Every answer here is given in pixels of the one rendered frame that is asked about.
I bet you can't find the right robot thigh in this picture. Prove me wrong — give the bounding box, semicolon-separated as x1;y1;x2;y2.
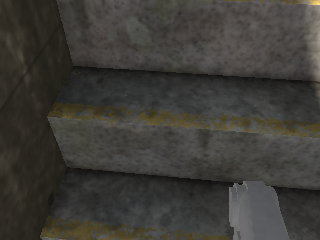
229;181;290;240

